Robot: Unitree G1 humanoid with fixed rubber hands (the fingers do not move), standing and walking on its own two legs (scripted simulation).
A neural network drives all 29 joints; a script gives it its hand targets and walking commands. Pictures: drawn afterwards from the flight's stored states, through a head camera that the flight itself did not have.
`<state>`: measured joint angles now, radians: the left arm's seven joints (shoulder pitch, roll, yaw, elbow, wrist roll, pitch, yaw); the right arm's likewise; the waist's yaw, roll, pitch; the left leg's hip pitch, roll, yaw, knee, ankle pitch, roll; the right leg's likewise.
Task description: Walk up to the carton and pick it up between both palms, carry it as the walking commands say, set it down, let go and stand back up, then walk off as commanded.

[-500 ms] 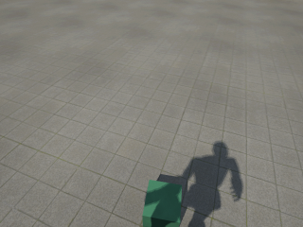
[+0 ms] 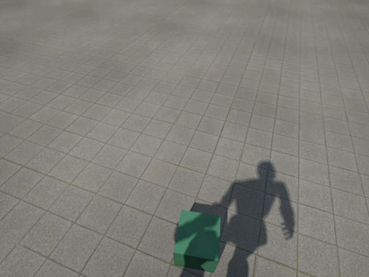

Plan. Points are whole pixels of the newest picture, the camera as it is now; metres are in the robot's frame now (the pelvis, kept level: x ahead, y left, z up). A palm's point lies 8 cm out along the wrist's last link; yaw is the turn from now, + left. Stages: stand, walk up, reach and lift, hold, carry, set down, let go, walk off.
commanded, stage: stand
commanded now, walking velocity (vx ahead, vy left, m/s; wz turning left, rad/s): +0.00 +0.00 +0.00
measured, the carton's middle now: (197, 240) +0.47 -0.06 -0.69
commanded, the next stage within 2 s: walk off in 0.26 s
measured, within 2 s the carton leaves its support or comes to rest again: neither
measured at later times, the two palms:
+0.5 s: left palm out of the picture +0.06 +0.30 -0.12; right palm out of the picture +0.07 -0.30 -0.11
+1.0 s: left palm out of the picture +0.01 +0.23 -0.15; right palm out of the picture -0.07 -0.29 -0.18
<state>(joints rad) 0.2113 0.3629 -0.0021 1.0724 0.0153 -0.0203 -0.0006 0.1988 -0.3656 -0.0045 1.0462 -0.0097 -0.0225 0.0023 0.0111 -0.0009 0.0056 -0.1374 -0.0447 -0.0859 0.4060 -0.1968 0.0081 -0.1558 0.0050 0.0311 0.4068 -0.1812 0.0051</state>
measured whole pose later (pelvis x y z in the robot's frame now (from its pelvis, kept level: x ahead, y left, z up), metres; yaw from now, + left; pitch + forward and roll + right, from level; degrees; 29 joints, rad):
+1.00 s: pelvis -0.08 -0.02 -0.03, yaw -19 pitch -1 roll +3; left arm 0.25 0.22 0.02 1.01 0.03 0.06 0.00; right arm 0.07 -0.26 -0.05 0.99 -0.02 0.11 -0.05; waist 0.03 0.04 0.11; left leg -0.47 0.08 0.11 0.93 -0.51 -0.03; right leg -0.32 -0.04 -0.02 0.79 -0.48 -0.03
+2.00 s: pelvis -0.28 +0.14 -0.02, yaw -55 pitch -1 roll +1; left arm 0.15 0.23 0.07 0.93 0.02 0.07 -0.03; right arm 0.16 -0.25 -0.08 0.91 -0.02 0.08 -0.04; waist -0.01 0.06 0.13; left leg -0.39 0.14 0.23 0.75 -0.42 -0.02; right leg -0.19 -0.02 -0.03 0.63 -0.43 0.00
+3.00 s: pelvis -0.32 +0.38 -0.02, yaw -91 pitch -1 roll +1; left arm 0.13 0.28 0.08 0.92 0.00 0.08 -0.03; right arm 0.15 -0.25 -0.07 0.88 -0.02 0.05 -0.03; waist 0.00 0.01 0.15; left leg -0.35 0.14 0.32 0.64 -0.26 0.03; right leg -0.19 -0.05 -0.04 0.65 -0.44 0.06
